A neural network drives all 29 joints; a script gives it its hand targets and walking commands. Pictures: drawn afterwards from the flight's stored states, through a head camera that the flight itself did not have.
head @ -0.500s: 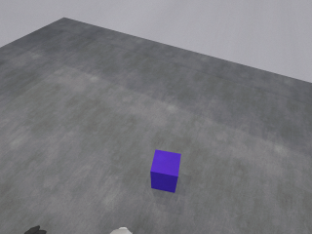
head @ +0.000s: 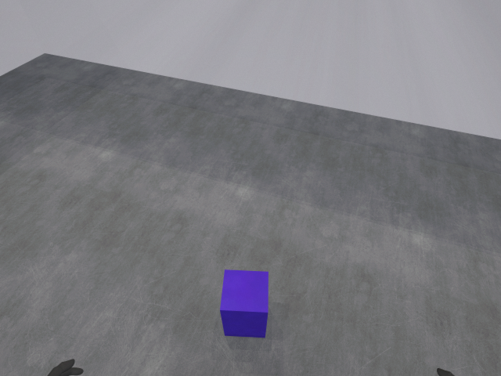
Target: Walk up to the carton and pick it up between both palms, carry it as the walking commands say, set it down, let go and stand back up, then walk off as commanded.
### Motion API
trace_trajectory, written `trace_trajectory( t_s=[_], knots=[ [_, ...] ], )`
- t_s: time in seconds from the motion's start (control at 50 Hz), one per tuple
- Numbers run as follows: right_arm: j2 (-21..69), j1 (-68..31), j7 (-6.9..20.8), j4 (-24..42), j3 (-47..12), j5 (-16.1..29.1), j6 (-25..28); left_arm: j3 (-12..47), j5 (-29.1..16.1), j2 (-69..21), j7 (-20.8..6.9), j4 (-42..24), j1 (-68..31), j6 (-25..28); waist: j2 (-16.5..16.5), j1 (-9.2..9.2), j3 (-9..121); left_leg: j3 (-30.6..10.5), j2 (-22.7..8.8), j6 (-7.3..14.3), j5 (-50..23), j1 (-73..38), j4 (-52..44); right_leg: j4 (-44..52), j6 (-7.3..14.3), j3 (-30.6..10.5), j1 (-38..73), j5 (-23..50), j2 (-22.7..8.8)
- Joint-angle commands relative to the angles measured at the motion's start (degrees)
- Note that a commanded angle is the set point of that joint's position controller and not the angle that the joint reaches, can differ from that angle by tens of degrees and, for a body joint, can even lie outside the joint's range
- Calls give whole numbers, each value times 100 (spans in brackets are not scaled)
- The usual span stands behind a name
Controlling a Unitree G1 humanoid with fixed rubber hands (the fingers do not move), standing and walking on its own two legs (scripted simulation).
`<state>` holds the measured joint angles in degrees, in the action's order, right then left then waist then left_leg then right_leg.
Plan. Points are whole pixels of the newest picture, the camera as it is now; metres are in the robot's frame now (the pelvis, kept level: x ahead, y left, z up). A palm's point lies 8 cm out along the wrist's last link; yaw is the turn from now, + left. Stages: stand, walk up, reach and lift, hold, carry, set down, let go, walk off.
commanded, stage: walk up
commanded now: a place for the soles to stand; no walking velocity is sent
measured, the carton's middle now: (245, 305) +0.49 +0.04 -0.63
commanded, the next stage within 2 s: none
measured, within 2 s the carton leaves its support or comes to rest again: neither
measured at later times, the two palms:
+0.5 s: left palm out of the picture +0.11 +0.35 -0.07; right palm out of the picture +0.11 -0.33 -0.07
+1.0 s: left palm (29, 343) +0.21 +0.39 -0.08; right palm out of the picture +0.12 -0.26 -0.08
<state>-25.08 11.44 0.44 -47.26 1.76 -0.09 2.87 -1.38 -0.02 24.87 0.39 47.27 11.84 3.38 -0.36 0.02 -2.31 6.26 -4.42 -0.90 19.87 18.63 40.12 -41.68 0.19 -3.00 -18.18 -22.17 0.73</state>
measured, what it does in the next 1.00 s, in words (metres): walks ahead: left foot, then right foot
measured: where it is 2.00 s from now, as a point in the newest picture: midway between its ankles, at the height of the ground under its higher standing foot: outside the picture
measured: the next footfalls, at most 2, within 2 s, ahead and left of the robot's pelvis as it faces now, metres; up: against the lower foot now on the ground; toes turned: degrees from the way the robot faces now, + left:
left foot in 0.62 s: +0.16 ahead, +0.18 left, +0.00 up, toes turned -4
right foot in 0.92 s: +0.14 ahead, -0.06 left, +0.00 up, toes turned +5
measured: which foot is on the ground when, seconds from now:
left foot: down 0.00-0.40, up 0.42-0.60, down 0.62-1.00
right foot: down 0.00-0.62, up 0.64-0.90, down 0.92-1.00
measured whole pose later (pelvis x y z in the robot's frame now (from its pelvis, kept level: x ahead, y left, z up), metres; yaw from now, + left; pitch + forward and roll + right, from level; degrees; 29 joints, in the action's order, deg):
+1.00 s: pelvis +0.08 +0.07 +0.01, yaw -6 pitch -3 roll +0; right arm -25.0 14.4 0.6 -48.2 2.1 0.1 2.1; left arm -3.2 1.4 24.9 -0.6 50.0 12.4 1.6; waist 0.2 -0.9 -3.6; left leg 4.0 -1.7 1.1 17.8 17.1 37.5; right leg -36.1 0.8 0.2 -17.8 -15.4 0.3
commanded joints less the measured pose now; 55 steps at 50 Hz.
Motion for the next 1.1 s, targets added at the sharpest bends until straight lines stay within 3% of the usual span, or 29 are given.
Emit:
trace_trajectory(
  t_s=[0.0, 0.32, 0.34, 0.36, 0.38, 0.4, 0.42, 0.44, 0.46, 0.5, 0.54, 0.58, 0.6, 0.62, 0.64, 0.66, 0.68, 0.72, 0.74, 0.82, 0.88, 0.9, 0.92, 0.94, 0.96, 0.98, 1.02, 1.04, 1.08],
  knots=[
    [-1027, -198, -47, 118, 244, 43, 31, -228, -26, 1065, 51, -90, -49, 34, 243, 20, 442, -503, -364, 463, -1474, -423, -431, 648, 589, -836, 116, 2334, -586],
    [-986, -666, -32, -433, 262, -6, -89, -158, 18, 1034, 60, 333, -690, -67, 153, -64, 413, -476, -503, 501, -818, -935, -1005, 1035, 510, -854, -116, 1834, -516],
    [-1293, -529, 132, -137, 472, -114, -81, -348, 51, 1476, 14, 341, 50, 52, -112, 5, 535, -595, -391, 581, 834, -677, -648, 1007, 767, -1232, -17, -82, -586],
    [-1242, -639, 206, -48, 492, -148, -97, -410, 91, 1582, -2, 372, 186, 101, 88, 67, 248, -787, -330, 596, 1739, -71, -546, 1309, 955, -1746, -15, -1434, -719],
    [-1163, -791, 257, 95, 509, -171, -115, -472, 117, 1688, -6, 355, 361, 131, 450, 171, -82, -747, -125, 555, 1901, 669, -132, 1787, 1144, -2359, 206, -2141, -942],
    [-995, -960, 290, 232, 495, -196, -130, -540, 128, 1846, 4, 370, 570, 152, 956, 295, -406, -564, 290, 462, 1602, 1675, 496, 2314, 1412, -3238, 808, -2218, -1330],
    [-953, -1004, 292, 360, 500, -226, -146, -626, 136, 1972, 35, 356, 777, 193, 1149, 399, -554, -843, 233, 422, 1403, 2530, 1261, 2583, 1697, -3868, 1409, -1765, -1803],
    [-1015, -879, 283, 394, 534, -225, -143, -638, 98, 1916, 75, 241, 746, 238, 791, 325, -439, -1200, 18, 392, 1011, 2666, 1436, 2456, 1777, -3763, 1605, -927, -1959],
    [-1081, -707, 277, 396, 581, -204, -109, -607, 54, 1797, 96, 135, 652, 265, 577, 237, -292, -1231, -62, 324, 810, 2455, 1294, 2221, 1696, -3278, 1618, 111, -1897],
    [-1095, -465, 315, 424, 646, -180, -58, -561, 39, 1640, 83, 4, 603, 274, 815, 196, 18, -942, 3, 212, 620, 1658, 870, 1829, 1480, -2225, 1360, 1844, -1574],
    [-971, -304, 362, 478, 656, -115, -45, -528, 64, 1547, 62, -130, 519, 252, 1074, 100, 81, -618, 178, 219, 322, 595, 232, 1594, 1267, -1501, 581, 2556, -1293],
    [-902, 420, 297, 263, 702, -88, -15, -445, 67, 1338, 48, -242, 197, 160, 810, -379, 239, -165, 603, 327, -511, -1313, -682, 795, 867, -858, -828, 1977, -796],
    [-1081, 888, 219, 193, 756, -121, 14, -338, 56, 1027, 79, -322, 215, 127, 131, -634, 440, -531, 442, 504, -319, -2207, -1052, -169, 684, -575, -1560, 1554, -440],
    [-1678, 1235, 138, 306, 830, -209, 56, -192, -31, 533, 127, -556, 235, 141, -1613, -768, 721, -3170, -1365, 1023, 802, -2424, -2292, -1989, 318, -79, -2456, -155, 365],
    [-1896, 882, 156, 440, 859, -53, 16, -309, 65, 1128, 208, -360, 518, 71, -794, -472, 399, -4031, -2066, 1512, 1041, -1377, -2513, -2605, 157, -585, -2259, -1041, 221],
    [-1681, 607, 154, 521, 779, 56, 1, -378, 37, 1333, 196, -237, 665, 48, -297, -248, 100, -3641, -1926, 1576, 983, -780, -2430, -2739, 110, -706, -1866, -828, 2],
    [-1513, 368, 131, 531, 712, 54, 7, -399, 12, 1307, 138, -111, 867, 43, -278, -44, -100, -3107, -1606, 1475, 1040, -478, -2402, -2497, 104, -565, -1639, -570, -160],
    [-1387, 90, 78, 555, 624, -20, 1, -444, 70, 1243, 28, 95, 1154, 15, -775, 79, -263, -2053, -1032, 1259, 834, 8, -2414, -1561, 76, -41, -1092, -232, -310],
    [-1380, 129, 78, 554, 590, -71, 1, -458, 99, 1172, -30, 111, 1127, -21, -872, 46, -246, -1886, -977, 1287, 590, 142, -2361, -1275, 45, 130, -848, -238, -273],
    [-1382, 183, 55, 564, 507, -49, 26, -470, 132, 922, -99, -1, 673, -155, -887, -56, -17, -1834, -1055, 1273, 195, 210, -2058, -125, 134, 322, -111, -132, -167],
    [-1211, 38, 5, 510, 367, -13, -29, -485, 186, 915, -56, 10, 550, -160, -593, 108, 32, -1631, -859, 873, 417, 715, -1567, 1015, 284, 309, 895, 386, -3],
    [-1064, 58, -10, 480, 288, -5, -32, -474, 217, 966, -33, -22, 494, -144, -418, 154, 42, -1565, -790, 683, 330, 908, -1393, 1262, 350, -60, 1105, 461, -225],
    [-895, 134, -1, 441, 247, 31, -25, -478, 221, 1152, -25, -102, 202, -113, 192, 22, -44, -1322, -383, 435, 680, 1070, -1201, 1686, 541, -1071, 853, -139, -784],
    [-838, 120, -10, 297, 224, 61, -7, -459, 153, 1210, -53, -105, -95, -90, 398, -82, -108, -931, 3, 307, 900, 577, -1000, 1954, 713, -1464, 232, -722, -1039],
    [-897, 142, -29, 163, 213, 48, 8, -402, 116, 1124, -88, -59, -247, -94, 307, -118, -46, -813, 64, 301, 854, 5, -960, 1969, 730, -1369, -181, -843, -1070],
    [-975, 169, -35, 57, 201, 31, 37, -340, 86, 1021, -103, -22, -409, -112, 208, -158, -64, -932, -41, 352, 714, -270, -1222, 1800, 607, -1024, -328, -580, -871],
    [-1153, 52, -54, -121, 189, -10, 114, -263, 50, 879, -126, 141, -443, -134, 11, -6, -17, -1383, -446, 464, -17, -222, -1668, 1416, 394, -477, 101, 562, -496],
    [-1163, -4, -64, -200, 159, -3, 136, -243, 42, 873, -120, 233, -428, -138, 52, 55, 131, -1385, -538, 494, -662, -222, -1664, 1341, 362, -403, 454, 1088, -500],
    [-1102, -157, -78, -324, 109, 28, 145, -218, 12, 880, -103, 355, -535, -148, 117, 55, 314, -1093, -428, 421, -1562, -393, -1520, 1403, 363, -415, 820, 1802, -601]
  ],
)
